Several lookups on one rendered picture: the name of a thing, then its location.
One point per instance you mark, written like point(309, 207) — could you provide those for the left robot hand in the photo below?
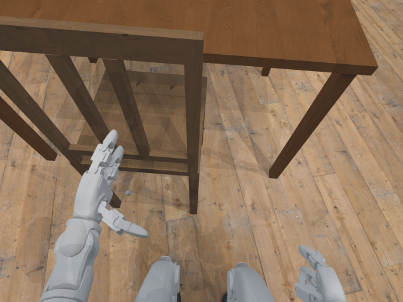
point(95, 185)

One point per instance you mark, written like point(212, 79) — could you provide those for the chair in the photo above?
point(159, 117)

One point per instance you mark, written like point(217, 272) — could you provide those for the table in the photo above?
point(312, 35)

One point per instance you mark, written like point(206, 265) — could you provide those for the robot right thigh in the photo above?
point(244, 284)

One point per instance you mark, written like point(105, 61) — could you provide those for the robot left thigh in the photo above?
point(160, 283)

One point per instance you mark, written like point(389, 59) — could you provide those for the robot left forearm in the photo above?
point(75, 252)

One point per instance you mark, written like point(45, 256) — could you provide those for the robot thigh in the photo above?
point(160, 283)
point(244, 284)

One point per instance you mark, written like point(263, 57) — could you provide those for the right robot hand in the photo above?
point(324, 284)

